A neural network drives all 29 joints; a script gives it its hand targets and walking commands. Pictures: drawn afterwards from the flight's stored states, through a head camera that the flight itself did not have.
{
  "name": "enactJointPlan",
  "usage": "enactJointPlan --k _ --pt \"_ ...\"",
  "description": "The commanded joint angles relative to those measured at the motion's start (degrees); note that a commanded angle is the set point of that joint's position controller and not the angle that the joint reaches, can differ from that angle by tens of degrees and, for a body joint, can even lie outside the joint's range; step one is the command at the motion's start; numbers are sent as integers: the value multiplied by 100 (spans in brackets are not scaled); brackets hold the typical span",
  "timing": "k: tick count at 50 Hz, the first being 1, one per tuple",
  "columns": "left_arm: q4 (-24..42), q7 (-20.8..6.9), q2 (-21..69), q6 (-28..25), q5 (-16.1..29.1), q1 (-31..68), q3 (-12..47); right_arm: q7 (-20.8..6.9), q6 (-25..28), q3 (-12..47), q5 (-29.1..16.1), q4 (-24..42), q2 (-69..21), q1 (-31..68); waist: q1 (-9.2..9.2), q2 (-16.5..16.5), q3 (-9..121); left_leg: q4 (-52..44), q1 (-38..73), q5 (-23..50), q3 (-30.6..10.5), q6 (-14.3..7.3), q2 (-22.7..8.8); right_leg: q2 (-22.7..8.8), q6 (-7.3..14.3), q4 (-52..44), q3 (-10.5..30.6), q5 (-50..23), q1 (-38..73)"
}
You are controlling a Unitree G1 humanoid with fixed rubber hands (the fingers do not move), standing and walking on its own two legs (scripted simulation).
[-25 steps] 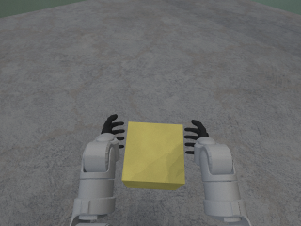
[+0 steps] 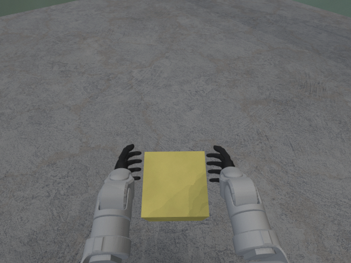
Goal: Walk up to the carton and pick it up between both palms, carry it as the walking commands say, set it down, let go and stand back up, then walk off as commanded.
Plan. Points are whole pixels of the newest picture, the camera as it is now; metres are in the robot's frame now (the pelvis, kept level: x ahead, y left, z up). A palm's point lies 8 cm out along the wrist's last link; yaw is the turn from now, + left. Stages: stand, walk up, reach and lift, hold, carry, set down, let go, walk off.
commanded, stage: hold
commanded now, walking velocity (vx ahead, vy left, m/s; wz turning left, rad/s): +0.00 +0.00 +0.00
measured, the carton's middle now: (175, 188) +0.32 +0.03 -0.08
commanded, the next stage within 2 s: set down in 0.30 s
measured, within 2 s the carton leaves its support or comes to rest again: neither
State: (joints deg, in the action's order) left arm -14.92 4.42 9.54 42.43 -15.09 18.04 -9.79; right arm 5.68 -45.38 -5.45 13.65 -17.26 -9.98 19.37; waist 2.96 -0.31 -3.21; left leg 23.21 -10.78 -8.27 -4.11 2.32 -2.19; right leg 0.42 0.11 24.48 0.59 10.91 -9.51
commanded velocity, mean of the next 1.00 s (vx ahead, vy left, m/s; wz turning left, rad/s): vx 0.00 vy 0.00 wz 0.00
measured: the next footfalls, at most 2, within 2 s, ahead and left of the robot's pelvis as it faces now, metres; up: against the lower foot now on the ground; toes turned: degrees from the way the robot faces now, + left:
none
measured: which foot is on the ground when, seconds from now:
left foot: down 0.00-1.00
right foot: down 0.00-1.00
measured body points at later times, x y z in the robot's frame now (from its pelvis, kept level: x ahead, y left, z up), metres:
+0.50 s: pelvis -0.02 +0.03 -0.01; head -0.09 +0.04 +0.44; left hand +0.31 +0.16 +0.05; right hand +0.30 -0.09 +0.04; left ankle +0.05 +0.16 -0.74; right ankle +0.03 -0.11 -0.74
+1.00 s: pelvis -0.01 +0.02 -0.01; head +0.05 +0.03 +0.43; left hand +0.33 +0.14 -0.04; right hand +0.32 -0.11 -0.05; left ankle +0.05 +0.16 -0.74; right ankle +0.03 -0.11 -0.74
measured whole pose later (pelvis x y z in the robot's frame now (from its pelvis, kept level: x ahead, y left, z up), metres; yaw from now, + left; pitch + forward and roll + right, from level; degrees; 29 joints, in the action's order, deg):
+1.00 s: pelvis -0.01 +0.02 -0.01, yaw +0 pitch +4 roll +0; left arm -38.0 6.0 12.9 19.2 -23.2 27.2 -21.7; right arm 5.3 -21.4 -20.3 21.2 -36.9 -12.3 25.7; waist -0.5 -0.3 -1.9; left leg 32.6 -25.4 -11.5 -7.7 2.1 1.5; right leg 2.8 -1.4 33.1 7.3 13.7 -23.6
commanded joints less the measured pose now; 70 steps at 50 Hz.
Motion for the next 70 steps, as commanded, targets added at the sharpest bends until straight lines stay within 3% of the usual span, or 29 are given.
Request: enactJointPlan --k 1,3,6,8,10,15,16,17,20,22,28,35,47,58,70 --pt "671 -1589 6086 -517 1779 2681 3132 -1490 853 3342 -1990 1153 -6984 3107 279 36 3287 47 921 1653 48 -166 832 499 -137 -232 597 -2727 1589" --pt "333 -1594 5990 -368 1606 2348 2976 -1514 790 3267 -1892 732 -6905 3003 458 36 2630 -137 817 1075 121 -144 780 473 -137 -504 537 -1515 1201" --pt "-124 -1661 5865 -307 1510 2624 2721 -1542 830 2693 -1550 68 -6732 3003 256 -45 1677 -260 914 123 135 -170 781 426 -55 -793 531 253 510" --pt "-371 -1679 5922 -322 1500 3154 2582 -1598 912 2400 -1416 -291 -6648 3436 207 12 1423 -279 865 -451 114 -187 739 431 37 -793 508 1042 189" --pt "-683 -1656 6056 -315 1498 3547 2484 -1655 988 2208 -1343 -552 -6544 3904 171 139 1420 -303 779 -731 73 -182 669 480 88 -672 454 1284 107" --pt "-1417 -1549 6415 -249 1371 3856 2224 -1736 1040 1711 -1088 -997 -6226 4493 31 441 1523 -432 726 -817 -70 -74 559 603 139 -424 303 983 141" --pt "-1649 -1660 6960 -164 1179 4097 2270 -1612 1089 975 -703 -907 -5566 4552 -1144 510 1757 -249 787 -1358 41 -34 654 524 219 -479 380 832 346" --pt "-1912 -1731 6817 -206 1064 4100 1977 -1508 1053 933 -620 -993 -5745 4602 -1017 362 1452 -298 807 -1691 -23 -112 640 513 163 -454 302 1088 147" --pt "-2436 -1574 6805 -334 542 3903 1156 -1679 1053 889 -578 -1263 -5843 4925 -338 412 1219 -473 458 -2085 -193 -216 553 522 181 -308 331 1341 145" --pt "-2734 -1471 6670 -401 337 3598 765 -1749 1048 715 -525 -1422 -5780 4862 -134 257 1078 -469 271 -1893 -168 -222 537 513 160 -258 334 1207 305" --pt "-2670 -1351 6476 -642 346 3738 642 -1690 1144 459 -357 -1604 -5599 4760 -187 159 1093 -307 547 -1246 -128 -149 579 469 152 -232 365 846 83" --pt "-2632 -1272 6345 -1177 271 3587 774 -1500 1590 429 -202 -1675 -5561 4258 -380 -9 1635 64 693 -158 -6 -161 724 511 67 -162 423 27 -50" --pt "-2761 -1149 6126 -2442 -45 3017 994 -1370 2837 867 -178 -1787 -5579 3659 -306 6 2683 730 -167 960 34 -240 920 676 -48 445 396 -1016 -670" --pt "-2814 -1071 6175 -3242 -234 2959 1276 -1287 3722 1104 55 -1922 -5267 3649 -353 51 3441 1464 -1373 585 96 -145 988 809 -52 1202 329 -566 -2002" --pt "-2746 -955 6291 -3453 -112 3618 1684 -1220 3932 1598 -112 -1821 -5254 4284 -405 80 4650 2553 -2441 19 201 -36 1121 940 -116 2365 173 83 -3333"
